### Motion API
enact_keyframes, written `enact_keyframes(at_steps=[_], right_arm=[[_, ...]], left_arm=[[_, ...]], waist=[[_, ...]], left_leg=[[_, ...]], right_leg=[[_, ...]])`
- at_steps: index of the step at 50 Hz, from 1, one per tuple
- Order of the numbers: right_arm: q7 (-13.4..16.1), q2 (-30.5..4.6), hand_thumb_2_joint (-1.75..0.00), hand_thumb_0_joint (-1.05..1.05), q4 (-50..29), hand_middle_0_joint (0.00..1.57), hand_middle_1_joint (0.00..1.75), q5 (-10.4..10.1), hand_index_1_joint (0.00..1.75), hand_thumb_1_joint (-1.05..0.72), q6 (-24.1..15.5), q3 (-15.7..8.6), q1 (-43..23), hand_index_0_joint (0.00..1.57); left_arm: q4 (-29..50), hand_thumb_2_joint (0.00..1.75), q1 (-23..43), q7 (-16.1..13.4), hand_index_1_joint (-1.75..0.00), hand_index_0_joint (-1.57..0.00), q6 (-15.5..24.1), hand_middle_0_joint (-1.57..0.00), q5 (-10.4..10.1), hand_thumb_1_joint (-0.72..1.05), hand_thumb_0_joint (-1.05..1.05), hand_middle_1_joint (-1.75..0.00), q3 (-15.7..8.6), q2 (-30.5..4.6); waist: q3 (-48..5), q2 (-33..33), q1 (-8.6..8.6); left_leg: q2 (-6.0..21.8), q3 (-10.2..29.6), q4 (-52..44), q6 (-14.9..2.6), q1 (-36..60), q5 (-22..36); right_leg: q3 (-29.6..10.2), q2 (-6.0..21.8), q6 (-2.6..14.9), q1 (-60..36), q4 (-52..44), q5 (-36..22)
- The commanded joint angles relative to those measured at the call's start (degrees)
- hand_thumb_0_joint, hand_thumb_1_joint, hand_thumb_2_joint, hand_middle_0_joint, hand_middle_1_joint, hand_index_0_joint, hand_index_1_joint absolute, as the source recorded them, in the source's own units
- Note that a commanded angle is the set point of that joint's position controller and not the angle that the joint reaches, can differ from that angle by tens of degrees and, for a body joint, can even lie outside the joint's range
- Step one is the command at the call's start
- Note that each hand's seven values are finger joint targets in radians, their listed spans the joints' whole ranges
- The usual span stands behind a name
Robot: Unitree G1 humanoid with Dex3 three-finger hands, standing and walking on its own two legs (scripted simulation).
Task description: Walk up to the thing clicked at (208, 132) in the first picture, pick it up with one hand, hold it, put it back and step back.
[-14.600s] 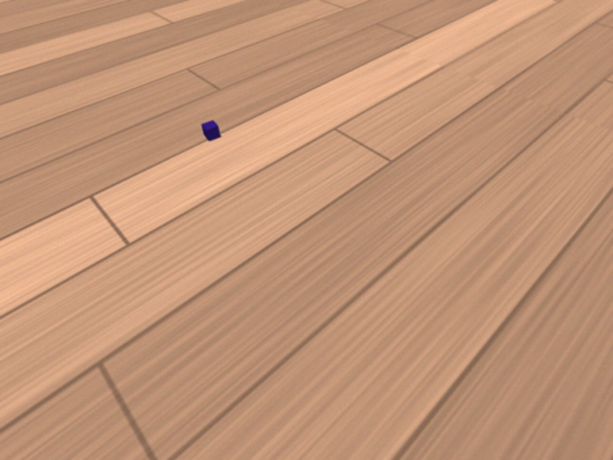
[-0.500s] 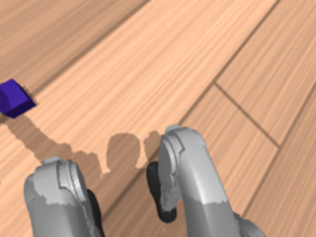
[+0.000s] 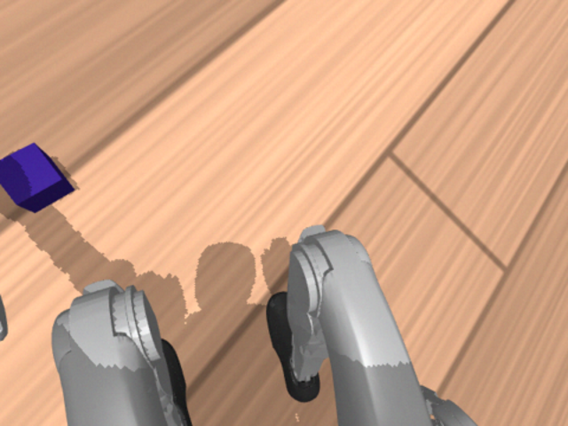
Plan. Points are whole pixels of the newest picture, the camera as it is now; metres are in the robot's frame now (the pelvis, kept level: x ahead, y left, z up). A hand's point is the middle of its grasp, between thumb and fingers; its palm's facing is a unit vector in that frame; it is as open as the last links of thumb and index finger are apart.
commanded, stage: approach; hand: left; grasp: from above
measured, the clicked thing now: (34, 179) +0.51 +0.29 -0.29
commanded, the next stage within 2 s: rest palm in 0.78 s
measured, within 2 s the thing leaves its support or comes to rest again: neither
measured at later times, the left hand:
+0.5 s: hand (10, 120) +0.55 +0.26 -0.15, palm faces -0.31 -0.16 -0.94, open 14.3 cm
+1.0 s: hand out of the picture +0.50 +0.30 -0.15, palm faces -0.28 -0.15 -0.95, open 14.4 cm
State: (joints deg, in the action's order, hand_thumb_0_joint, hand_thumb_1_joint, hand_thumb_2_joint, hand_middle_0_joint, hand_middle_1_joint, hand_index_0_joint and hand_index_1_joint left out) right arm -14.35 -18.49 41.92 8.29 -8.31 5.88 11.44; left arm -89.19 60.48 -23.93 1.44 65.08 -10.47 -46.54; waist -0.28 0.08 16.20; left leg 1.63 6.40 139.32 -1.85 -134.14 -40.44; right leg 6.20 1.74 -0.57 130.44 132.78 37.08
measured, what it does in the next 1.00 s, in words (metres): stands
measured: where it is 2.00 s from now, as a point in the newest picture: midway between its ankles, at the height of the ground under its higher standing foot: (237, 390)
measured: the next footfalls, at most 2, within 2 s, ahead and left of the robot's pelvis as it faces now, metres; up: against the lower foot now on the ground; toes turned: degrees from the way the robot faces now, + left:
none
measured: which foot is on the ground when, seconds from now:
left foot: down 0.00-1.00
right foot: down 0.00-1.00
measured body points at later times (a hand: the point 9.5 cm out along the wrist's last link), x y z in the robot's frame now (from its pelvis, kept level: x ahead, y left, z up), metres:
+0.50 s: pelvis +0.00 +0.00 +0.00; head +0.27 +0.05 +0.35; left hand +0.56 +0.27 -0.10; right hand -0.01 -0.27 -0.08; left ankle +0.07 +0.12 -0.29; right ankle +0.11 -0.12 -0.29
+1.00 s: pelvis +0.00 +0.00 +0.00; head +0.24 +0.07 +0.38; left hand +0.51 +0.30 -0.09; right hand +0.05 -0.28 -0.09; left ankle +0.07 +0.12 -0.29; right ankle +0.11 -0.12 -0.29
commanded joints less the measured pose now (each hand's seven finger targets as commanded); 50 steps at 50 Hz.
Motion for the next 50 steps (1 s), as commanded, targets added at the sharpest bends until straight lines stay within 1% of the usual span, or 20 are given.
enact_keyframes(at_steps=[1,6,12,16,17,20,23,25,27,28,31,34,36,38,40,43,44,46,48,50], right_arm=[[0.32,-15.09,-0.9,0.0,0.3,0.2,0.3,-0.46,0.3,-0.9,0.47,-4.64,13.82,0.2],[0.62,-14.77,-0.9,0.0,1.21,0.2,0.3,0.01,0.3,-0.9,0.03,-4.64,13.86,0.2],[1.02,-15.07,-0.9,0.0,3.14,0.2,0.3,1.37,0.3,-0.9,-1.54,-3.71,15.01,0.2],[1.06,-16.12,-0.9,0.0,2.86,0.2,0.3,1.57,0.3,-0.9,-1.91,-2.65,15.02,0.2],[1.08,-16.45,-0.9,0.0,2.6,0.2,0.3,1.26,0.3,-0.9,-1.76,-2.39,14.59,0.2],[0.7,-17.04,-0.9,0.0,-0.1,0.2,0.3,0.56,0.3,-0.9,-1.1,-1.72,13.99,0.2],[0.64,-17.1,-0.9,0.0,-1.81,0.2,0.3,-0.3,0.3,-0.9,-0.27,-1.31,13.24,0.2],[0.75,-17.56,-0.9,0.0,-1.17,0.2,0.3,-0.19,0.3,-0.9,0.45,-1.32,14.9,0.2],[0.87,-17.04,-0.9,0.0,-1.87,0.2,0.3,-0.25,0.3,-0.89,0.93,-1.02,14.86,0.2],[0.91,-16.2,-0.89,0.0,-2.75,0.2,0.3,-0.27,0.3,-0.89,0.94,-0.6,13.48,0.2],[1.2,-16.58,-0.89,0.0,-2.2,0.2,0.3,0.13,0.3,-0.89,0.65,-0.77,14.63,0.2],[1.17,-15.91,-0.89,0.0,-1.57,0.2,0.3,0.97,0.3,-0.89,-0.05,-1.18,16.05,0.2],[1.27,-16.05,-0.89,0.0,-1.01,0.2,0.3,1.11,0.3,-0.89,-0.82,-1.55,15.73,0.2],[1.26,-15.45,-0.9,0.0,-0.03,0.2,0.3,1.23,0.3,-0.9,-1.58,-1.87,14.71,0.2],[1.72,-15.9,-0.9,0.0,-1.02,0.2,0.3,0.85,0.3,-0.9,-1.98,-3.36,13.77,0.2],[1.92,-15.33,-0.9,0.0,-1.16,0.2,0.3,-0.48,0.3,-0.9,-0.77,-5.85,12.38,0.2],[1.73,-15.13,-0.9,0.0,-0.66,0.2,0.3,-0.86,0.3,-0.9,-0.14,-6.09,12.31,0.2],[1.19,-14.14,-0.91,0.0,0.84,0.2,0.3,-1.0,0.3,-0.9,0.85,-4.89,13.01,0.2],[1.31,-13.69,-0.9,0.0,1.88,0.2,0.3,-0.81,0.3,-0.9,1.07,-4.4,13.02,0.2],[1.21,-14.96,-0.9,0.0,2.05,0.2,0.3,-0.32,0.3,-0.9,0.37,-4.43,13.54,0.2]], left_arm=[[9.34,1.05,17.72,-2.26,-1.02,-0.06,0.42,-0.08,0.27,-0.61,0.0,-0.99,-1.24,-16.16],[6.07,1.07,22.04,-3.12,-1.02,-0.05,0.65,-0.08,0.09,-0.61,0.0,-0.99,2.36,-9.75],[1.91,1.07,32.75,-6.7,-1.03,-0.05,-0.8,-0.09,-0.03,-0.61,0.0,-1.0,4.95,-6.72],[-0.11,1.07,35.17,-7.55,-1.03,-0.06,-3.1,-0.09,1.81,-0.61,0.0,-1.0,2.95,-12.72],[1.22,1.06,35.73,-7.94,-1.03,-0.06,-3.66,-0.09,2.14,-0.61,0.0,-1.0,1.77,-15.48],[-0.31,1.06,31.17,-7.25,-1.01,-0.06,-6.01,-0.1,3.05,-0.61,0.0,-0.97,1.06,-15.99],[-2.73,1.05,25.15,-5.32,-1.0,-0.07,-7.81,-0.1,2.1,-0.61,0.0,-0.97,1.2,-16.07],[-4.03,1.04,20.41,-4.09,-1.0,-0.07,-8.78,-0.1,1.31,-0.61,0.0,-0.98,-2.0,-19.7],[-4.72,1.01,16.77,-2.43,-1.01,-0.08,-9.1,-0.09,-0.57,-0.59,0.0,-0.99,-2.41,-19.06],[-3.89,1.0,17.24,-1.61,-1.02,-0.08,-8.97,-0.09,-1.83,-0.58,0.0,-1.01,-0.03,-15.9],[-2.78,1.0,17.58,-0.84,-1.03,-0.07,-6.96,-0.08,-3.55,-0.58,0.0,-1.02,-1.0,-15.87],[3.86,1.01,22.16,-0.37,-1.01,-0.08,-2.81,-0.09,-4.21,-0.58,0.0,-0.99,-1.23,-15.56],[10.91,1.03,27.48,-0.57,-1.0,-0.07,0.22,-0.1,-3.0,-0.6,0.0,-0.97,1.62,-13.12],[16.32,1.02,28.83,-1.89,-0.99,-0.08,2.16,-0.1,-1.98,-0.6,0.0,-0.97,3.83,-14.01],[21.97,1.04,22.97,-4.3,-0.98,-0.07,2.24,-0.11,-1.71,-0.61,0.0,-0.94,1.56,-17.45],[28.36,1.1,21.14,-7.88,-0.95,-0.06,-0.36,-0.12,-2.31,-0.61,0.0,-0.9,-1.32,-16.7],[23.92,1.12,20.5,-8.61,-0.96,-0.05,-2.06,-0.11,-1.75,-0.61,0.0,-0.89,-2.46,-16.66],[13.18,1.14,22.71,-8.08,-0.93,-0.01,-4.93,-0.09,-1.18,-0.61,0.0,-0.84,1.01,-10.69],[3.32,1.11,17.41,-6.29,-0.95,-0.02,-7.54,-0.08,-3.06,-0.61,0.0,-0.88,4.26,-4.6],[0.92,1.1,17.03,-4.59,-0.96,-0.03,-8.85,-0.08,-4.65,-0.61,0.0,-0.91,4.35,-4.33]], waist=[[-39.7,18.52,1.1],[-36.02,18.56,4.15],[-35.66,20.07,7.4],[-38.33,22.99,6.64],[-40.55,25.33,4.98],[-42.69,25.09,4.51],[-40.55,20.97,4.05],[-37.9,16.95,4.05],[-35.48,13.53,4.05],[-35.31,12.73,4.18],[-33.24,11.77,6.03],[-33.93,13.47,7.57],[-36.61,18.84,8.37],[-41.71,25.34,6.54],[-47.17,27.74,3.28],[-55.03,34.79,-0.88],[-52.5,33.85,-0.73],[-41.76,27.52,2.84],[-31.45,18.55,5.02],[-31.06,15.55,4.78]], left_leg=[[-1.41,-3.0,-14.78,0.05,29.03,13.22],[-1.26,-2.33,-15.4,0.31,28.62,9.1],[-1.1,-2.74,-14.35,0.44,28.53,8.26],[-0.93,-3.06,-13.53,0.62,30.14,11.15],[-0.96,-3.24,-14.12,0.73,30.5,12.33],[-0.88,-3.31,-13.71,0.56,31.67,16.55],[-0.97,-3.66,-13.5,-0.34,27.08,15.91],[-0.94,-3.62,-13.12,-0.93,23.56,16.11],[-0.89,-3.49,-12.91,-1.49,20.34,15.51],[-0.67,-3.48,-12.95,-1.66,19.75,14.46],[-0.67,-2.44,-12.74,-1.52,18.34,12.38],[-0.51,-1.84,-11.56,-0.99,21.6,11.42],[-0.54,-1.76,-11.12,-0.06,26.88,10.72],[-0.34,-2.04,-11.89,0.88,32.69,10.06],[-0.26,-3.13,-12.99,1.21,36.71,9.65],[-0.06,-3.68,-16.29,2.28,41.9,13.21],[-0.03,-3.33,-16.86,2.23,40.94,13.76],[-0.07,-3.55,-16.05,1.11,32.98,13.42],[-0.34,-3.34,-15.31,0.22,25.98,12.08],[-0.52,-2.46,-15.39,-0.1,25.03,12.15]], right_leg=[[3.39,-2.98,2.52,-21.17,-11.85,-13.11],[3.92,-3.21,2.86,-16.46,-12.21,-9.76],[4.02,-3.51,2.73,-15.44,-12.91,-9.62],[3.64,-3.37,2.73,-17.05,-11.8,-12.03],[3.4,-3.36,2.9,-18.11,-11.27,-13.03],[3.33,-3.39,2.8,-21.41,-10.96,-16.71],[3.09,-3.78,2.33,-23.4,-11.72,-16.28],[2.71,-3.84,1.84,-25.61,-11.63,-16.29],[2.33,-3.76,1.41,-26.89,-11.91,-15.82],[2.19,-4.14,1.29,-27.5,-12.44,-15.48],[2.94,-4.09,1.21,-26.77,-12.17,-13.46],[3.59,-3.87,1.44,-25.64,-12.16,-11.96],[4.18,-3.88,2.21,-22.92,-11.64,-10.91],[4.34,-4.07,2.56,-23.04,-11.13,-10.63],[3.5,-3.86,2.63,-25.09,-11.84,-10.76],[2.93,-3.36,3.83,-22.84,-10.56,-13.88],[2.94,-3.27,3.92,-20.71,-10.72,-14.38],[3.28,-3.83,3.46,-17.67,-12.17,-14.66],[3.59,-4.39,3.09,-14.69,-13.42,-13.0],[3.53,-4.11,2.81,-15.24,-13.51,-12.38]])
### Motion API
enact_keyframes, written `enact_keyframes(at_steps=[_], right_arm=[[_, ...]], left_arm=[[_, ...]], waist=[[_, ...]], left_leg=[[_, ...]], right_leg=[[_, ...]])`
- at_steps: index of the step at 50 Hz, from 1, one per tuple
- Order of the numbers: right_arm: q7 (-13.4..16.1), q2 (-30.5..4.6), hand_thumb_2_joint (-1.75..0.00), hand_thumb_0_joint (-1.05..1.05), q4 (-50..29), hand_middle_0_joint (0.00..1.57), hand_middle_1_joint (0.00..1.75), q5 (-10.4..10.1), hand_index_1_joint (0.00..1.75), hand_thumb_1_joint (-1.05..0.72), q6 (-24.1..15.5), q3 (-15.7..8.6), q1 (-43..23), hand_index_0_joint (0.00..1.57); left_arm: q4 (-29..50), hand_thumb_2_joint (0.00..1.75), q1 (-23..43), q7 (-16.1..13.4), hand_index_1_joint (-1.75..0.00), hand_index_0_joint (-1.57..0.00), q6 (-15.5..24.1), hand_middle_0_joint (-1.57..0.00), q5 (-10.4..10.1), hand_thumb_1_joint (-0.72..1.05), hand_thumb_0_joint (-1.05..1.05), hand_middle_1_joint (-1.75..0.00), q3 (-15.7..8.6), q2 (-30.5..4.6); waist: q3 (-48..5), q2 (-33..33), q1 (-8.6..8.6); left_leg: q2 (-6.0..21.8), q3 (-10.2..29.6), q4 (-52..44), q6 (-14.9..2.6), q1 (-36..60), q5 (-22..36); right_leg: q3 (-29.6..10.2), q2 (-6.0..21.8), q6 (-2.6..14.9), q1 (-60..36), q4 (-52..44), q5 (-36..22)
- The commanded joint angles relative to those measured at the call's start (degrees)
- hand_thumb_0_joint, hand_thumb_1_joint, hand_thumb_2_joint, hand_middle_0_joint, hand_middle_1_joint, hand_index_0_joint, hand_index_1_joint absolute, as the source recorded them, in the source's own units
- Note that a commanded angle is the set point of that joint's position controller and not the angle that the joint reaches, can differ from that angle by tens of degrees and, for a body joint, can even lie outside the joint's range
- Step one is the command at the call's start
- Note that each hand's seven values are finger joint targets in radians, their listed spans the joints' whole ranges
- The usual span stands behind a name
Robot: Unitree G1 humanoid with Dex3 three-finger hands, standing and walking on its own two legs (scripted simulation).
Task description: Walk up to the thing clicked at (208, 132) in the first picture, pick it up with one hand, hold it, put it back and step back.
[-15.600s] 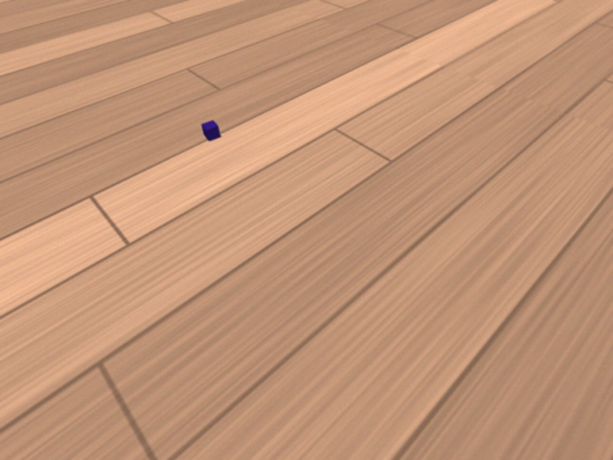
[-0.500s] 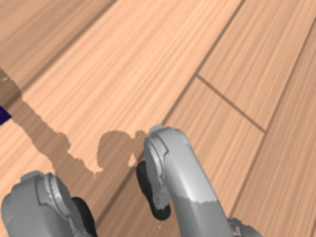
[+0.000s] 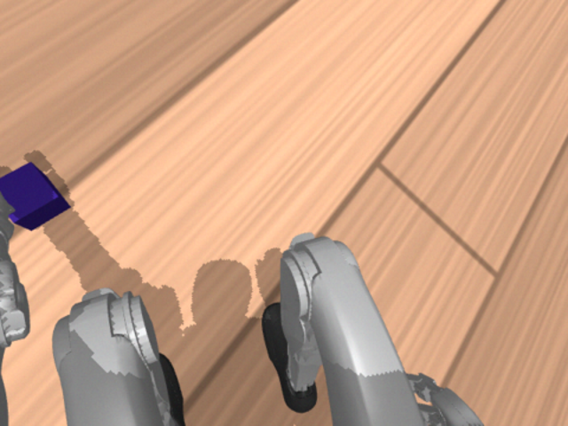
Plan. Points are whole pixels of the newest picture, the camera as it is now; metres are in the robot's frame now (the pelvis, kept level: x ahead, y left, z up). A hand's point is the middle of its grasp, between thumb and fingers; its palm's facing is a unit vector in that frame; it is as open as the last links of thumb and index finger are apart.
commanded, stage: rest palm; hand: left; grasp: from above
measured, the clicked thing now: (31, 197) +0.50 +0.29 -0.29
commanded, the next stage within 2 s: close in 1.48 s
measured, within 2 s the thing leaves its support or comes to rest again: neither
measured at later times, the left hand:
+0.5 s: hand (16, 193) +0.49 +0.29 -0.24, palm faces -0.36 -0.19 -0.91, open 14.5 cm
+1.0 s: hand (11, 200) +0.48 +0.30 -0.26, palm faces -0.41 -0.23 -0.88, open 14.4 cm
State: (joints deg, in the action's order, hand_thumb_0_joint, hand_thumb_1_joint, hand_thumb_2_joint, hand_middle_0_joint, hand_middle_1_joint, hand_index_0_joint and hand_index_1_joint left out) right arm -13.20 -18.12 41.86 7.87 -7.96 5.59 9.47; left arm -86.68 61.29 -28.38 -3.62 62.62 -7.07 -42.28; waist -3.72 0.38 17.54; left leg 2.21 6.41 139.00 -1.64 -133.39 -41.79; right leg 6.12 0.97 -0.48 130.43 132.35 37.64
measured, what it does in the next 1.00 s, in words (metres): stands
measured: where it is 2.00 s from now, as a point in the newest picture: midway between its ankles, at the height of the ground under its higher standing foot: (234, 403)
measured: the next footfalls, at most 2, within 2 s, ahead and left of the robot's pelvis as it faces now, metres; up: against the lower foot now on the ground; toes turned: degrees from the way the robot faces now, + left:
none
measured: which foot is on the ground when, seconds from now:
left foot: down 0.00-1.00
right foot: down 0.00-1.00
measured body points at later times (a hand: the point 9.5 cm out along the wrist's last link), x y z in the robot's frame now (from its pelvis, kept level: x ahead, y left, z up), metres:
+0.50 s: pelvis -0.01 +0.00 -0.02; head +0.28 +0.09 +0.31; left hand +0.51 +0.30 -0.19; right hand -0.02 -0.26 -0.08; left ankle +0.06 +0.12 -0.30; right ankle +0.10 -0.12 -0.30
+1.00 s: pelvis -0.01 +0.00 -0.02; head +0.29 +0.09 +0.30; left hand +0.50 +0.31 -0.21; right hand -0.02 -0.24 -0.07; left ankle +0.06 +0.12 -0.30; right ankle +0.10 -0.12 -0.30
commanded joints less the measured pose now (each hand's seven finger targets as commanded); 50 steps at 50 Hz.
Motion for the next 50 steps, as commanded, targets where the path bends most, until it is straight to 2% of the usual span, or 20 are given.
enact_keyframes(at_steps=[1,2,4,5,8,10,14,16,18,20,25,26,29,31,32,35,36,39,47,50], right_arm=[[-0.11,-15.9,-0.9,0.0,2.0,0.2,0.3,0.0,0.3,-0.89,-0.44,-3.93,15.64,0.2],[-0.32,-15.9,-0.9,0.0,1.88,0.2,0.3,0.14,0.3,-0.89,-0.86,-3.43,15.44,0.2],[-0.2,-16.98,-0.9,0.0,2.41,0.2,0.3,0.53,0.3,-0.89,-1.17,-3.26,16.14,0.2],[-0.18,-16.9,-0.9,0.0,1.31,0.2,0.3,0.74,0.3,-0.89,-1.28,-2.53,16.0,0.2],[0.17,-15.7,-0.9,0.0,-0.49,0.2,0.3,1.08,0.3,-0.89,-1.71,-0.6,14.0,0.2],[0.49,-16.14,-0.9,0.0,-1.61,0.2,0.3,1.0,0.3,-0.89,-2.03,0.4,13.17,0.2],[1.32,-17.16,-0.9,0.0,-2.9,0.2,0.3,1.25,0.3,-0.89,-2.55,2.21,13.56,0.2],[1.83,-18.08,-0.9,0.0,-2.69,0.2,0.3,1.75,0.3,-0.9,-2.97,2.14,13.98,0.2],[1.62,-17.66,-0.91,0.0,-1.61,0.2,0.3,2.8,0.3,-0.9,-3.23,2.66,14.1,0.2],[0.69,-17.78,-0.9,0.0,-1.01,0.2,0.3,4.14,0.3,-0.9,-3.89,2.97,14.17,0.2],[-1.55,-19.56,-0.91,0.0,-0.2,0.2,0.3,4.93,0.3,-0.9,-5.23,3.07,15.9,0.2],[-2.29,-19.44,-0.9,0.0,0.06,0.2,0.3,5.26,0.3,-0.9,-5.7,3.29,15.82,0.2],[-3.29,-20.38,-0.9,0.0,-0.59,0.2,0.3,4.95,0.3,-0.9,-6.22,3.42,15.79,0.2],[-3.96,-20.18,-0.9,0.0,-0.98,0.2,0.3,4.65,0.3,-0.9,-6.62,4.06,15.14,0.2],[-4.02,-21.1,-0.9,0.0,-0.34,0.2,0.3,4.75,0.3,-0.9,-6.54,3.93,16.23,0.2],[-4.05,-20.4,-0.91,0.0,-1.75,0.2,0.3,3.97,0.3,-0.91,-5.64,4.08,15.44,0.2],[-4.16,-20.53,-0.91,0.0,-2.1,0.2,0.3,4.05,0.3,-0.91,-5.77,4.1,15.82,0.2],[-4.02,-20.68,-0.91,0.0,-2.5,0.2,0.3,3.87,0.3,-0.9,-5.9,4.7,15.91,0.2],[-3.21,-20.66,-0.91,0.0,-1.78,0.2,0.3,4.73,0.3,-0.9,-6.84,6.25,16.13,0.2],[-2.89,-21.49,-0.91,0.0,-1.59,0.2,0.3,4.8,0.3,-0.9,-7.33,6.51,15.42,0.2]], left_arm=[[-3.0,1.08,16.87,0.56,-0.98,-0.03,-4.18,-0.08,-2.84,-0.61,0.0,-0.94,1.05,-8.93],[-5.84,1.06,15.76,1.48,-0.99,-0.04,-4.79,-0.08,-2.99,-0.61,0.0,-0.96,1.75,-7.95],[-8.17,1.03,15.31,2.95,-1.01,-0.05,-4.8,-0.08,-3.15,-0.6,0.0,-0.99,-2.09,-12.99],[-8.34,1.02,15.85,4.0,-1.01,-0.06,-4.25,-0.08,-3.08,-0.6,0.0,-0.99,-2.41,-12.9],[-7.4,1.03,20.57,5.91,-1.02,-0.06,-1.39,-0.08,-2.21,-0.6,0.0,-1.0,1.59,-9.57],[-5.68,1.03,22.39,6.1,-1.02,-0.05,1.73,-0.08,-0.72,-0.6,0.0,-1.0,3.76,-12.08],[-0.69,1.05,27.3,2.45,-1.01,-0.05,7.85,-0.08,2.8,-0.61,0.0,-0.97,2.83,-20.97],[0.65,1.04,27.48,-1.47,-1.0,-0.06,9.57,-0.09,4.99,-0.61,0.0,-0.97,-1.15,-26.67],[-2.73,1.02,25.04,-5.66,-0.95,-0.08,9.87,-0.13,6.1,-0.6,0.0,-0.9,-2.62,-25.34],[-6.17,1.03,25.92,-7.27,-0.95,-0.07,8.84,-0.11,5.61,-0.61,0.0,-0.9,-0.71,-21.31],[-9.11,1.05,25.43,-10.71,-0.95,-0.05,5.36,-0.1,4.9,-0.61,0.0,-0.9,-3.71,-24.32],[-11.56,1.04,25.83,-10.32,-0.96,-0.06,4.71,-0.1,4.64,-0.61,0.0,-0.92,-2.46,-22.0],[-9.09,1.01,26.47,-9.4,-0.96,-0.06,3.41,-0.09,3.81,-0.59,0.0,-0.93,-4.3,-25.78],[-9.89,1.01,25.08,-8.37,-0.97,-0.06,2.67,-0.09,3.13,-0.6,0.0,-0.94,-2.52,-24.39],[-11.88,1.02,22.93,-8.42,-0.98,-0.05,2.1,-0.09,4.02,-0.61,0.0,-0.95,-5.8,-28.73],[-10.46,1.02,20.75,-7.63,-0.97,-0.06,1.75,-0.1,3.69,-0.61,0.0,-0.94,-6.75,-29.54],[-12.11,1.02,21.07,-7.14,-0.98,-0.05,1.72,-0.08,3.73,-0.61,0.0,-0.95,-5.68,-27.38],[-9.74,1.03,23.24,-6.38,-0.99,-0.05,2.68,-0.08,3.1,-0.61,0.0,-0.95,-6.69,-29.4],[-11.22,1.01,25.56,-5.75,-1.0,-0.05,6.03,-0.08,3.49,-0.6,0.0,-0.98,-2.44,-27.37],[-9.06,1.02,27.81,-7.1,-0.99,-0.06,6.59,-0.09,4.37,-0.6,0.0,-0.97,-1.84,-29.08]], waist=[[-27.45,14.65,2.8],[-26.68,12.96,3.32],[-25.04,9.03,4.48],[-24.01,7.66,5.76],[-24.47,8.3,7.55],[-25.17,9.29,7.85],[-30.48,17.0,5.7],[-34.22,23.46,4.21],[-32.98,24.52,4.69],[-29.86,24.59,7.7],[-30.63,26.54,7.57],[-27.86,25.4,8.89],[-29.49,25.8,8.23],[-27.8,26.15,7.91],[-27.32,24.64,8.03],[-28.32,25.28,6.65],[-25.88,23.87,8.11],[-24.76,21.84,9.0],[-22.53,21.47,12.03],[-24.3,25.43,11.14]], left_leg=[[-1.28,-2.33,-15.07,-0.38,23.55,13.74],[-1.52,-1.98,-15.09,-0.51,23.16,13.91],[-1.84,-1.48,-14.99,-1.05,19.53,12.01],[-2.05,-1.3,-14.65,-1.13,19.14,12.21],[-2.23,-0.86,-14.19,-1.07,19.3,8.41],[-2.42,-1.56,-13.1,-1.07,19.52,6.98],[-2.0,-2.39,-11.69,-0.31,25.92,8.11],[-1.64,-3.01,-11.05,0.39,29.61,11.47],[-1.21,-2.86,-10.44,0.74,29.65,12.53],[-0.71,-1.95,-10.08,0.96,29.47,12.25],[0.07,0.03,-10.24,1.63,31.24,18.0],[0.19,0.45,-9.63,1.49,30.09,17.3],[0.27,1.06,-9.55,1.23,30.59,18.76],[0.27,1.22,-9.72,1.06,30.13,19.15],[0.28,1.45,-9.52,0.92,29.62,19.26],[0.29,1.43,-10.15,1.0,29.05,19.92],[0.15,1.62,-9.91,0.71,27.53,18.74],[0.13,1.33,-9.25,-0.01,24.68,16.45],[0.3,1.9,-9.08,0.23,25.41,12.25],[0.66,2.68,-9.99,1.08,29.11,11.58]], right_leg=[[3.56,-3.06,2.61,-16.1,-12.73,-12.96],[3.59,-2.91,2.47,-16.76,-12.55,-13.22],[3.3,-2.77,1.95,-19.11,-12.86,-11.51],[3.22,-2.56,1.71,-19.76,-12.69,-11.54],[3.4,-2.76,1.73,-19.39,-12.75,-8.23],[3.2,-3.08,1.63,-20.96,-12.99,-6.47],[3.67,-3.03,1.89,-22.56,-11.76,-7.29],[3.8,-2.96,2.16,-24.17,-10.15,-11.01],[4.71,-3.08,2.3,-23.02,-9.4,-12.73],[6.07,-3.23,2.29,-20.59,-9.4,-13.27],[7.19,-3.35,2.36,-20.81,-7.99,-18.14],[7.55,-3.22,2.19,-19.29,-7.54,-17.66],[7.43,-3.57,2.12,-21.24,-7.96,-18.33],[7.43,-3.74,2.23,-20.93,-7.7,-18.32],[7.53,-3.6,2.04,-21.87,-7.54,-18.42],[7.23,-3.99,2.43,-23.18,-7.48,-18.43],[7.37,-3.82,2.2,-21.99,-7.61,-17.65],[7.23,-4.01,1.91,-22.59,-8.82,-16.24],[8.34,-4.39,1.59,-22.98,-9.94,-13.51],[8.94,-4.35,1.92,-21.14,-9.45,-12.96]])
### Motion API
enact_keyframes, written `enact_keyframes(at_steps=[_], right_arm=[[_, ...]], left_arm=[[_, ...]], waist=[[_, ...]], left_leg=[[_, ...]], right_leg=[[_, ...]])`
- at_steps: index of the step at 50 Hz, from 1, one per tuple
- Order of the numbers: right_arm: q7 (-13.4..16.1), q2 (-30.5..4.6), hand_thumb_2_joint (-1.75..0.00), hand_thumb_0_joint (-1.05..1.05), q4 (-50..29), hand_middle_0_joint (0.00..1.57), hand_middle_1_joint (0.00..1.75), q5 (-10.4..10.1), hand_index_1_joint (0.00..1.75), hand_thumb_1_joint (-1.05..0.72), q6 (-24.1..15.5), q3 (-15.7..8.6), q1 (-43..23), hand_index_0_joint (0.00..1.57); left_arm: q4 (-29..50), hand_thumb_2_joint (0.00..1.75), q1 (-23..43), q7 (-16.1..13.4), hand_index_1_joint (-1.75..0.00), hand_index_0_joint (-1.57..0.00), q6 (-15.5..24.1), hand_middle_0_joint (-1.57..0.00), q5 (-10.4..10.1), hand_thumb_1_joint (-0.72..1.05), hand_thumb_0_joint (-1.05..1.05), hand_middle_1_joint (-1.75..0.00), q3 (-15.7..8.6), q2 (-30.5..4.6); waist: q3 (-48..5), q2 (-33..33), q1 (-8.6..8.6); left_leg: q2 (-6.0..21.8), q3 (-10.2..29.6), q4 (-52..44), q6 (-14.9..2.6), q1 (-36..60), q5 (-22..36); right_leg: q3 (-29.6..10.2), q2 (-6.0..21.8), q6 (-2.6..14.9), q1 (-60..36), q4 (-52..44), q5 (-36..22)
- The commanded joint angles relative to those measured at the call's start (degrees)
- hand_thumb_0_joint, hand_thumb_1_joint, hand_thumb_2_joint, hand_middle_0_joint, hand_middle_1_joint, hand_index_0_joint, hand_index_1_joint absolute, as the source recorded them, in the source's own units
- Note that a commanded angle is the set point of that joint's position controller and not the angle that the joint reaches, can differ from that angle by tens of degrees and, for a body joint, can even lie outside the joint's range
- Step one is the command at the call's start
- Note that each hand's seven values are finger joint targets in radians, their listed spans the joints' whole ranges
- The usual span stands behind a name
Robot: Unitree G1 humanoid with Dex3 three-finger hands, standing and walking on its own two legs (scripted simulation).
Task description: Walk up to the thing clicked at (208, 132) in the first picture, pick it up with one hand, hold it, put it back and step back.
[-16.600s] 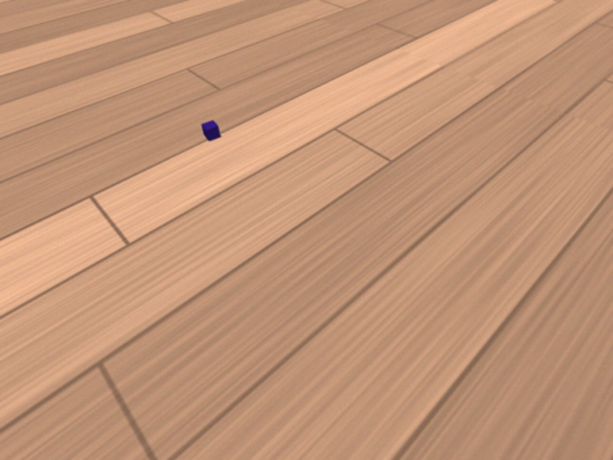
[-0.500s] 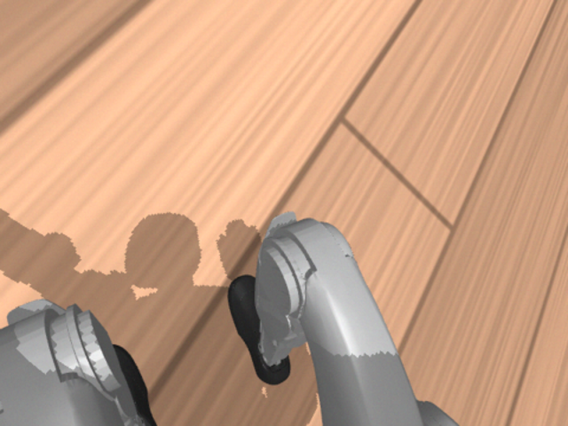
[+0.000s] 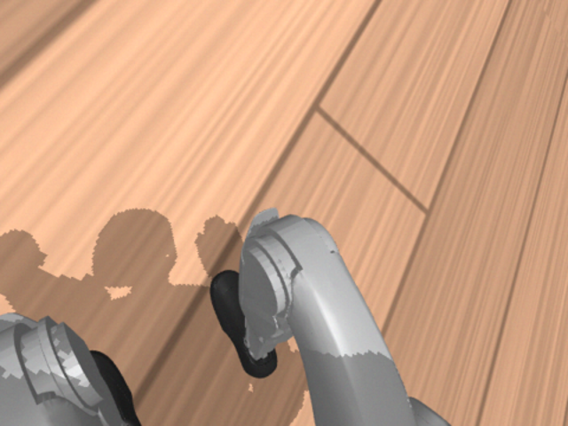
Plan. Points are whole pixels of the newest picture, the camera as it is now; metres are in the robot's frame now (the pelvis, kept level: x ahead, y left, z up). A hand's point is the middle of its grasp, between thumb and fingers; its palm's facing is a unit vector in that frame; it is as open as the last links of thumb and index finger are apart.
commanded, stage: rest palm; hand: left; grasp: from above
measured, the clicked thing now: out of the picture +0.48 +0.32 -0.27
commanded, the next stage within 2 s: close in 0.48 s
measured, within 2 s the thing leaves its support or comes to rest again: neither
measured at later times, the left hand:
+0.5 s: hand out of the picture +0.49 +0.32 -0.24, palm faces -0.38 -0.24 -0.89, open 14.4 cm
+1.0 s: hand out of the picture +0.49 +0.32 -0.24, palm faces -0.36 -0.24 -0.90, open 13.0 cm
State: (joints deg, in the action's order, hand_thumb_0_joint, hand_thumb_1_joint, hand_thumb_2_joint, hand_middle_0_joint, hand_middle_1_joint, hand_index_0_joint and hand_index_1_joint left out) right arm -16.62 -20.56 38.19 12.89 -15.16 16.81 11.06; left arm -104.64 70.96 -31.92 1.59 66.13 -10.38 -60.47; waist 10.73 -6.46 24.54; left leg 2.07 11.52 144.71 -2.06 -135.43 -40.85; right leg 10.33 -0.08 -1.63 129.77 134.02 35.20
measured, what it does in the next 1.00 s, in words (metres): stands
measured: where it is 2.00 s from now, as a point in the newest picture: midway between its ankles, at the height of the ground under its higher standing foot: (191, 383)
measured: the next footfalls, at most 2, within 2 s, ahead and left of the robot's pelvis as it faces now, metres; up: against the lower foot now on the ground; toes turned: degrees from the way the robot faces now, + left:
none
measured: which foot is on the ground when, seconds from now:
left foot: down 0.00-1.00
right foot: down 0.00-1.00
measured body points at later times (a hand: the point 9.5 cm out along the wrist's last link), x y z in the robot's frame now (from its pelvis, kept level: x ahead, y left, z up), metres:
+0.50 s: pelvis +0.00 +0.00 +0.00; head +0.30 +0.11 +0.32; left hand +0.51 +0.33 -0.19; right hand +0.00 -0.24 -0.04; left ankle +0.06 +0.12 -0.27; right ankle +0.12 -0.11 -0.27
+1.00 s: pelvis +0.00 +0.00 +0.01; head +0.30 +0.12 +0.32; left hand +0.50 +0.33 -0.19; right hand +0.01 -0.24 -0.03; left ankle +0.06 +0.12 -0.27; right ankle +0.12 -0.11 -0.27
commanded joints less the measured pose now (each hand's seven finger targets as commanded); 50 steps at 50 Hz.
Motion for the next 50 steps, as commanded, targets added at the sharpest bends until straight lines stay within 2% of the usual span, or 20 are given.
enact_keyframes(at_steps=[1,4,8,10,12,13,15,20,24,25,29,31,32,34,36,41,44,45,47,50], right_arm=[[0.64,-19.15,-0.91,0.0,2.15,0.2,0.3,-0.15,0.3,-0.9,-0.13,-4.51,13.23,0.2],[0.23,-19.28,-0.91,0.0,1.76,0.2,0.3,0.18,0.3,-0.9,-0.56,-4.01,12.69,0.2],[-0.45,-20.18,-0.91,0.0,1.47,0.2,0.3,0.58,0.3,-0.91,-1.17,-3.84,12.43,0.2],[-0.65,-20.43,-0.91,0.0,1.33,0.2,0.3,0.14,0.3,-0.91,-1.14,-3.81,12.62,0.2],[-0.86,-20.65,-0.91,0.0,0.82,0.2,0.3,0.25,0.3,-0.91,-1.08,-4.26,12.39,0.2],[-1.03,-20.46,-0.91,0.0,1.03,0.2,0.3,0.09,0.3,-0.91,-0.97,-4.26,12.78,0.2],[-1.34,-20.46,-0.91,0.0,0.34,0.2,0.3,0.16,0.3,-0.92,-0.99,-4.08,12.22,0.2],[-1.11,-19.95,-0.91,0.0,0.37,0.2,0.3,-0.47,0.3,-0.91,-0.87,-3.59,13.12,0.2],[-0.54,-19.42,-0.91,0.0,-0.46,0.2,0.3,-0.6,0.3,-0.91,-0.68,-2.66,12.7,0.2],[-0.23,-19.91,-0.91,0.0,-0.65,0.2,0.3,-0.78,0.3,-0.91,-0.5,-2.95,12.66,0.2],[0.54,-19.8,-0.91,0.0,-0.4,0.2,0.3,-0.89,0.3,-0.9,-0.4,-2.95,12.81,0.2],[0.69,-19.53,-0.91,0.0,-0.53,0.2,0.3,-0.72,0.3,-0.9,-0.25,-2.71,12.71,0.2],[0.81,-19.62,-0.91,0.0,-0.25,0.2,0.3,-0.82,0.3,-0.9,-0.27,-2.92,12.61,0.2],[0.94,-19.91,-0.91,0.0,-0.14,0.2,0.3,-0.58,0.3,-0.9,-0.5,-3.19,12.15,0.2],[0.83,-19.56,-0.9,0.0,0.13,0.2,0.3,-0.41,0.3,-0.9,-0.65,-2.58,12.63,0.2],[0.15,-19.77,-0.91,0.0,1.17,0.2,0.3,0.06,0.3,-0.9,-1.03,-2.45,12.82,0.2],[-0.17,-20.24,-0.91,0.0,0.75,0.2,0.3,0.03,0.3,-0.9,-1.12,-2.42,12.09,0.2],[-0.13,-21.22,-0.91,0.0,0.28,0.2,0.3,-0.03,0.3,-0.9,-1.03,-3.64,11.76,0.2],[-0.47,-20.12,-0.91,0.0,0.8,0.2,0.3,0.05,0.3,-0.9,-1.13,-2.43,12.1,0.2],[-0.54,-19.98,-0.91,0.0,0.4,0.2,0.3,-0.18,0.3,-0.9,-0.93,-2.36,11.8,0.2]], left_arm=[[6.28,1.02,16.59,-4.01,-0.99,-0.06,1.3,-0.09,1.07,-0.6,0.0,-0.96,2.34,-10.13],[9.41,1.03,18.88,-4.98,-0.99,-0.06,1.09,-0.1,1.53,-0.6,0.0,-0.95,2.2,-10.63],[6.39,1.03,16.44,-6.3,-0.98,-0.07,-0.5,-0.11,1.86,-0.6,0.0,-0.94,2.01,-10.91],[7.16,1.03,17.32,-6.9,-0.98,-0.07,-1.28,-0.11,1.89,-0.61,0.0,-0.93,0.34,-13.11],[5.12,1.03,15.6,-6.55,-0.98,-0.06,-2.49,-0.1,1.17,-0.61,0.0,-0.94,0.56,-11.62],[8.32,1.02,17.26,-6.51,-0.99,-0.06,-2.61,-0.09,1.18,-0.61,0.0,-0.95,-0.97,-13.58],[5.51,1.01,15.57,-5.65,-1.0,-0.06,-3.54,-0.09,0.41,-0.61,0.0,-0.96,0.11,-11.79],[8.12,1.01,14.56,-3.67,-0.98,-0.06,-3.38,-0.1,-0.81,-0.61,0.0,-0.94,-0.47,-13.23],[6.03,1.0,11.95,-2.18,-0.97,-0.08,-2.65,-0.12,-1.48,-0.58,0.0,-0.94,1.13,-12.76],[7.12,1.0,11.93,-2.11,-0.98,-0.08,-2.21,-0.11,-1.5,-0.57,0.0,-0.94,0.6,-14.23],[10.88,0.99,14.11,-2.43,-0.94,-0.11,-0.25,-0.15,-1.62,-0.54,0.0,-0.9,0.28,-15.12],[8.64,0.92,13.25,-2.77,-0.93,-0.17,0.35,-0.19,-1.31,-0.45,0.0,-0.91,1.65,-13.56],[10.89,0.93,13.77,-3.13,-0.92,-0.17,0.78,-0.2,-0.98,-0.44,0.0,-0.9,0.98,-14.82],[7.93,0.9,13.87,-3.68,-0.91,-0.19,0.83,-0.21,-1.14,-0.42,0.0,-0.89,2.55,-12.59],[8.1,0.88,14.66,-4.46,-0.89,-0.21,1.05,-0.22,-0.96,-0.39,0.0,-0.87,2.06,-12.93],[8.43,0.83,15.2,-5.64,-0.85,-0.25,0.18,-0.27,-0.51,-0.34,0.0,-0.84,1.46,-12.93],[7.57,0.81,15.2,-6.12,-0.85,-0.27,-0.78,-0.28,-0.3,-0.3,0.0,-0.84,1.58,-13.22],[6.72,0.8,14.47,-5.97,-0.83,-0.28,-1.24,-0.29,-0.73,-0.3,0.0,-0.83,2.96,-11.21],[8.64,0.79,15.87,-5.95,-0.83,-0.28,-1.7,-0.29,-0.61,-0.3,0.0,-0.83,1.28,-13.63],[7.19,0.78,14.64,-5.47,-0.82,-0.3,-2.19,-0.31,-1.25,-0.28,0.0,-0.81,1.51,-13.06]], waist=[[-36.44,32.26,4.56],[-36.81,34.06,4.4],[-34.82,33.65,5.09],[-35.89,33.99,4.27],[-34.37,33.47,4.87],[-37.49,36.13,4.21],[-35.09,34.86,5.02],[-37.2,33.26,4.94],[-34.55,28.89,5.13],[-35.75,28.8,4.59],[-37.43,30.89,4.58],[-35.53,29.65,5.29],[-37.4,31.5,4.49],[-34.76,30.26,5.31],[-34.42,30.2,5.62],[-35.28,33.93,5.45],[-35.38,34.43,5.75],[-34.49,34.99,5.87],[-35.28,35.33,5.47],[-33.91,32.95,5.79]], left_leg=[[0.93,-2.22,-16.28,1.65,30.09,9.27],[1.22,-1.72,-15.97,2.03,32.23,11.58],[1.37,-1.98,-15.58,2.1,31.55,14.22],[1.43,-1.68,-15.78,2.11,31.19,15.23],[1.49,-1.83,-15.92,2.1,30.89,15.19],[1.73,-1.22,-16.57,2.57,33.72,17.67],[1.63,-1.43,-16.03,2.17,31.92,16.84],[1.35,-1.9,-15.04,1.36,30.54,18.14],[1.1,-2.38,-15.23,0.73,26.81,14.2],[1.03,-2.78,-15.16,0.52,25.92,13.29],[1.49,-1.79,-15.84,1.14,28.98,12.51],[1.35,-1.93,-15.57,1.05,27.67,11.05],[1.45,-1.91,-15.74,1.31,29.26,11.95],[1.51,-1.76,-15.69,1.31,28.1,9.94],[1.53,-1.63,-15.46,1.31,28.05,10.72],[2.23,-0.34,-16.46,2.54,33.13,16.05],[2.26,-0.13,-16.87,2.62,33.29,15.87],[2.14,-0.58,-17.01,2.56,33.02,15.51],[2.21,-0.41,-16.66,2.51,33.28,16.57],[1.97,-0.97,-16.0,1.91,30.67,15.8]], right_leg=[[4.99,-3.44,3.21,-19.98,-11.04,-9.68],[5.29,-3.19,3.02,-18.95,-10.29,-11.7],[5.08,-3.57,2.85,-20.09,-10.37,-14.34],[4.9,-3.47,2.89,-20.2,-10.26,-14.93],[4.81,-3.58,2.93,-20.29,-10.5,-14.96],[4.97,-3.22,3.03,-20.46,-10.19,-16.01],[5.0,-3.39,2.98,-20.61,-10.02,-15.75],[4.37,-3.43,2.71,-23.53,-10.92,-16.79],[4.39,-3.94,2.59,-25.1,-11.98,-14.09],[4.27,-4.1,2.54,-25.96,-12.57,-13.27],[4.99,-3.88,2.7,-24.71,-12.31,-12.54],[5.22,-4.09,2.65,-24.75,-12.41,-11.8],[5.18,-3.99,2.76,-24.79,-12.31,-12.23],[5.32,-4.21,2.77,-23.38,-12.43,-11.08],[5.48,-4.04,2.59,-23.28,-12.72,-11.81],[5.9,-3.48,2.73,-21.78,-11.4,-15.44],[5.88,-3.65,2.76,-21.63,-11.52,-15.46],[5.58,-3.98,3.01,-21.75,-11.62,-15.3],[5.65,-3.46,2.8,-21.72,-11.55,-15.76],[5.19,-3.64,2.67,-22.63,-12.0,-15.67]])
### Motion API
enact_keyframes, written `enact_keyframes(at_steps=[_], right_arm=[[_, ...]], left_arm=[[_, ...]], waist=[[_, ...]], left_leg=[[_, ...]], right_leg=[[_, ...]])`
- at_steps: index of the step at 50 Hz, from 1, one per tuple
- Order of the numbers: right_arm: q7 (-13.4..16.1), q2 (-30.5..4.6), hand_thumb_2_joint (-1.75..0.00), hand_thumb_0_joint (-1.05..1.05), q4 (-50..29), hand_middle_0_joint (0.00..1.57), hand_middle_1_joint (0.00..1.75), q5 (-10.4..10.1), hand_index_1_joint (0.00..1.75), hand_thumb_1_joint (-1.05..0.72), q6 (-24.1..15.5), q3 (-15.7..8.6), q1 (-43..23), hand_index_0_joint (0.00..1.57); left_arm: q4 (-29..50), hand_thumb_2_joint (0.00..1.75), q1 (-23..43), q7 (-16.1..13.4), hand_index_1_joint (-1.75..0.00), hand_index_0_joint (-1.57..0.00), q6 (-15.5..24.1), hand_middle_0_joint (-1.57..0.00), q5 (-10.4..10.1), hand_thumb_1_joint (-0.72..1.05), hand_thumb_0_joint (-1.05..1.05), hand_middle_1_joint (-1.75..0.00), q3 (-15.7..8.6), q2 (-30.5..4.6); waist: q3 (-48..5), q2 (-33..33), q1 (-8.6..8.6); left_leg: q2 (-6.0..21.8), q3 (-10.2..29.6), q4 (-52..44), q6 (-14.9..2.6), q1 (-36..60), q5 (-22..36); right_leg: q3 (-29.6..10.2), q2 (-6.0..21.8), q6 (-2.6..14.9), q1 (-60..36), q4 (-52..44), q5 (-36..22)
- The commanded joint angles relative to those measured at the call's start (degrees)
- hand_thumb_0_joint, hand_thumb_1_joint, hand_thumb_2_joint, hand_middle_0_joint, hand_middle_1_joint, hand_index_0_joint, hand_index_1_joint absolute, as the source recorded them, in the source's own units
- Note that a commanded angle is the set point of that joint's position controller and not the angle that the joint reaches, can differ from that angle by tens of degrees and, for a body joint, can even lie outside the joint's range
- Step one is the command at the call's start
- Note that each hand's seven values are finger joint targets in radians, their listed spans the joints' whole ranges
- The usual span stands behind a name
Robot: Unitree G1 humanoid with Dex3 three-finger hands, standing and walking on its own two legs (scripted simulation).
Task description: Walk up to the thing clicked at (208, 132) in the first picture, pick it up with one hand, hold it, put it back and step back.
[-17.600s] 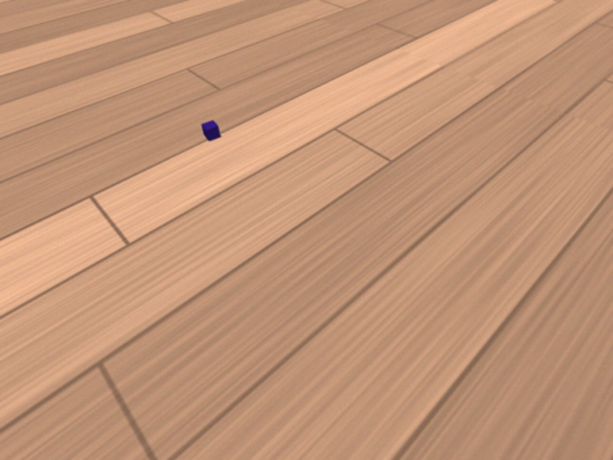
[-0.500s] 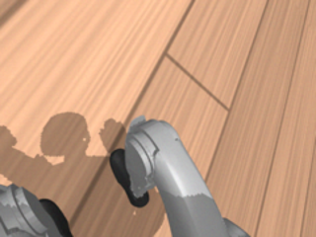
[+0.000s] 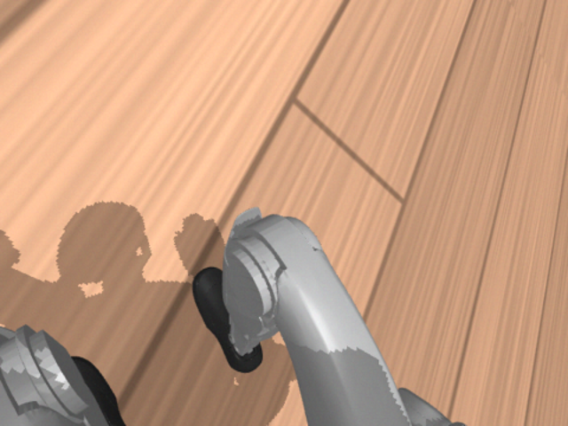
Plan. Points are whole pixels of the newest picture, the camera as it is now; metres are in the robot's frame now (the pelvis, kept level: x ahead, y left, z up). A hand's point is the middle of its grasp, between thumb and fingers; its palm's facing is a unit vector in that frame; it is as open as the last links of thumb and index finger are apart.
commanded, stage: close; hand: left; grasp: from above
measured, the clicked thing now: out of the picture +0.47 +0.34 -0.28
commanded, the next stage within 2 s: settle in 1.04 s
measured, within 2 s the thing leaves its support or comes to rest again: leaves its support in 1.44 s
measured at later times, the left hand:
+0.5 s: hand out of the picture +0.47 +0.34 -0.25, palm faces -0.37 -0.25 -0.89, open 11.5 cm
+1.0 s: hand out of the picture +0.46 +0.34 -0.25, palm faces -0.37 -0.25 -0.90, open 10.3 cm
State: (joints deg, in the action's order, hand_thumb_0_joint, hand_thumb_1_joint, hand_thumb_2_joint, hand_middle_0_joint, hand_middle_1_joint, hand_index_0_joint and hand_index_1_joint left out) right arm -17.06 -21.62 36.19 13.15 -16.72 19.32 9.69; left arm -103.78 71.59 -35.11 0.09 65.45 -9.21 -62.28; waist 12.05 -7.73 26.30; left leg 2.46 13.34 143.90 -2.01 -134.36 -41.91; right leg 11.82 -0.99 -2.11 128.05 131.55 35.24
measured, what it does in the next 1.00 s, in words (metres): stands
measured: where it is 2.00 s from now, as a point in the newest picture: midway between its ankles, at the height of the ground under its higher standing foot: (176, 382)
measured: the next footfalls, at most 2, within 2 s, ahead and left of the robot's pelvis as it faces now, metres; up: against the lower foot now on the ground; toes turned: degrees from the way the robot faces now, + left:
none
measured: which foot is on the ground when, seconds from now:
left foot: down 0.00-1.00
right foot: down 0.00-1.00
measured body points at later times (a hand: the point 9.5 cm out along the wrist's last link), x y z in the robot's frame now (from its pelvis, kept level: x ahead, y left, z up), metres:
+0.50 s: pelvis -0.01 +0.00 +0.00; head +0.30 +0.11 +0.31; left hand +0.48 +0.34 -0.20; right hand +0.01 -0.24 -0.04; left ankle +0.06 +0.12 -0.28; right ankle +0.13 -0.11 -0.28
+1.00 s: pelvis -0.01 +0.00 +0.00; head +0.29 +0.11 +0.31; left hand +0.48 +0.34 -0.20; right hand +0.00 -0.24 -0.04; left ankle +0.06 +0.12 -0.28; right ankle +0.13 -0.11 -0.28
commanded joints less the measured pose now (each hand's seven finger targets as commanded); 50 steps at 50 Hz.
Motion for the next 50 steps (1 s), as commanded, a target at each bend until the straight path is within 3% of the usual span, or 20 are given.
enact_keyframes(at_steps=[1,2,3,5,8,17,18,21,26,27,30,32,36,39,45,48,50], right_arm=[[-0.21,-18.89,-0.91,0.0,2.5,0.2,0.3,-0.37,0.3,-0.9,0.61,-4.54,13.69,0.2],[-0.28,-19.42,-0.91,0.0,2.04,0.2,0.3,-0.26,0.3,-0.9,0.48,-5.1,13.28,0.2],[-0.37,-18.19,-0.91,0.0,1.91,0.2,0.3,-0.3,0.3,-0.9,0.4,-4.16,13.42,0.2],[0.06,-19.06,-0.9,0.0,1.53,0.2,0.3,-0.71,0.3,-0.9,0.6,-4.35,13.3,0.2],[0.48,-19.43,-0.91,0.0,1.46,0.2,0.3,-0.98,0.3,-0.9,0.58,-4.91,13.02,0.2],[1.0,-19.09,-0.9,0.0,1.29,0.2,0.3,-0.9,0.3,-0.89,1.02,-4.67,13.81,0.2],[1.07,-19.38,-0.9,0.0,1.72,0.2,0.3,-0.93,0.3,-0.9,0.8,-4.73,13.75,0.2],[0.95,-19.05,-0.9,0.0,1.3,0.2,0.3,-0.73,0.3,-0.89,0.82,-4.21,14.16,0.2],[1.38,-19.39,-0.9,0.0,0.7,0.2,0.3,-0.82,0.3,-0.89,0.6,-5.05,13.6,0.2],[1.26,-19.02,-0.9,0.0,1.12,0.2,0.3,-0.73,0.3,-0.89,0.54,-4.26,13.38,0.2],[1.23,-19.04,-0.9,0.0,1.39,0.2,0.3,-0.88,0.3,-0.89,0.48,-4.53,13.66,0.2],[0.83,-18.45,-0.9,0.0,1.53,0.2,0.3,-0.69,0.3,-0.9,0.39,-4.23,13.15,0.2],[0.91,-19.28,-0.9,0.0,1.34,0.2,0.3,-0.78,0.3,-0.89,0.46,-4.08,12.88,0.2],[1.0,-19.72,-0.9,0.0,1.13,0.2,0.3,-0.45,0.3,-0.89,0.27,-4.6,12.59,0.2],[1.05,-19.63,-0.9,0.0,1.54,0.2,0.3,-0.66,0.3,-0.89,0.06,-4.38,12.99,0.2],[1.24,-20.28,-0.9,0.0,1.26,0.2,0.3,-0.75,0.3,-0.9,0.1,-5.16,12.88,0.2],[1.07,-19.63,-0.9,0.0,1.22,0.2,0.3,-0.66,0.3,-0.89,0.14,-4.32,13.12,0.2]], left_arm=[[7.68,0.77,14.49,-2.26,-0.81,-0.31,-0.65,-0.31,-0.72,-0.27,0.0,-0.8,-0.87,-12.45],[4.57,0.75,12.32,-1.71,-0.8,-0.32,-1.0,-0.33,-0.81,-0.26,0.0,-0.79,0.78,-10.23],[5.44,0.75,12.44,-1.39,-0.79,-0.32,-0.69,-0.33,-1.29,-0.25,0.0,-0.79,0.03,-11.11],[6.95,0.73,12.41,-1.18,-0.77,-0.35,-0.44,-0.36,-1.25,-0.21,0.0,-0.76,-0.96,-13.56],[6.51,0.71,12.27,-0.79,-0.74,-0.37,0.08,-0.38,-1.15,-0.19,0.0,-0.73,-0.24,-13.21],[6.69,0.64,11.79,-0.87,-0.66,-0.48,0.95,-0.49,-0.82,-0.05,0.0,-0.65,1.17,-12.13],[6.59,0.64,12.13,-1.32,-0.66,-0.49,1.11,-0.5,-0.91,-0.03,0.0,-0.65,0.68,-12.8],[5.24,0.59,12.37,-1.74,-0.63,-0.53,1.13,-0.53,-0.83,0.01,0.0,-0.63,0.74,-12.61],[6.79,0.56,13.58,-2.18,-0.59,-0.57,0.94,-0.57,-0.74,0.06,0.0,-0.58,0.93,-12.84],[5.78,0.55,13.13,-2.29,-0.59,-0.57,0.8,-0.57,-0.71,0.07,0.0,-0.59,0.26,-13.69],[7.04,0.58,13.79,-2.65,-0.59,-0.61,0.86,-0.61,-0.78,0.11,0.0,-0.58,-0.08,-13.38],[5.69,0.55,12.92,-2.59,-0.56,-0.65,0.79,-0.66,-0.78,0.16,0.0,-0.55,0.82,-11.5],[5.56,0.53,13.87,-3.02,-0.52,-0.68,0.82,-0.69,-0.69,0.2,0.0,-0.51,-0.61,-14.35],[5.97,0.47,13.33,-2.66,-0.5,-0.71,0.78,-0.71,-0.2,0.24,0.0,-0.5,0.55,-13.13],[5.69,0.53,14.1,-3.03,-0.5,-0.8,0.5,-0.81,-0.47,0.36,0.0,-0.5,-0.25,-14.17],[5.8,0.53,14.54,-2.73,-0.5,-0.84,0.48,-0.85,-0.64,0.39,0.0,-0.49,0.77,-13.28],[5.83,0.51,13.79,-2.41,-0.49,-0.84,0.41,-0.84,-0.66,0.41,0.0,-0.49,0.2,-14.02]], waist=[[-36.65,34.93,4.04],[-34.14,33.48,4.34],[-33.77,31.6,4.27],[-36.04,32.56,3.56],[-35.61,32.66,3.41],[-34.43,30.88,4.11],[-35.26,31.61,3.43],[-33.94,29.97,4.49],[-34.34,31.16,4.07],[-34.12,30.42,3.86],[-35.76,31.88,4.09],[-33.63,31.66,4.49],[-32.72,31.61,4.33],[-32.35,31.02,4.68],[-33.22,31.31,4.6],[-33.1,31.72,5.01],[-33.41,30.74,4.96]], left_leg=[[1.71,-2.45,-15.44,2.04,30.73,18.53],[1.41,-3.03,-15.09,1.68,29.07,16.68],[1.33,-3.12,-14.88,1.28,27.07,15.76],[1.47,-2.88,-15.61,1.44,28.52,15.53],[1.42,-2.63,-16.17,1.48,28.22,12.79],[1.35,-3.23,-15.51,1.24,27.93,13.97],[1.43,-3.12,-15.43,1.37,27.98,14.02],[1.34,-3.39,-15.39,1.02,25.83,12.82],[1.42,-3.36,-16.0,1.21,26.95,11.98],[1.51,-2.94,-15.84,1.27,26.94,11.91],[1.73,-2.59,-15.99,1.55,28.75,14.21],[1.8,-2.03,-15.88,1.7,28.45,13.73],[1.75,-2.42,-16.5,1.53,26.87,11.37],[1.39,-3.08,-15.97,1.29,27.11,10.56],[1.69,-2.34,-16.67,1.54,27.18,10.26],[1.68,-2.53,-16.66,1.49,27.47,9.79],[1.49,-2.73,-16.38,1.26,26.69,10.52]], right_leg=[[3.86,-2.51,3.12,-21.51,-9.39,-16.67],[3.64,-2.86,3.15,-21.37,-9.44,-15.72],[3.6,-2.85,2.98,-22.14,-9.93,-15.01],[3.52,-2.75,3.07,-22.42,-10.36,-14.47],[3.77,-2.76,3.2,-21.41,-10.32,-12.36],[3.59,-3.12,2.92,-22.75,-10.94,-13.65],[3.74,-3.18,2.99,-22.33,-10.72,-13.49],[3.63,-3.25,2.81,-23.75,-11.36,-13.17],[3.56,-3.23,2.97,-23.18,-11.49,-12.27],[3.69,-2.98,2.91,-22.22,-11.27,-12.18],[3.81,-2.95,2.99,-22.57,-10.86,-14.1],[4.19,-2.77,2.91,-20.39,-10.23,-13.61],[3.85,-2.7,3.0,-20.72,-10.79,-11.81],[3.49,-2.92,2.9,-20.71,-11.16,-11.38],[3.77,-2.65,2.94,-20.43,-11.11,-11.08],[3.72,-2.92,3.04,-20.59,-11.24,-10.92],[3.64,-2.71,2.86,-21.66,-11.44,-11.48]])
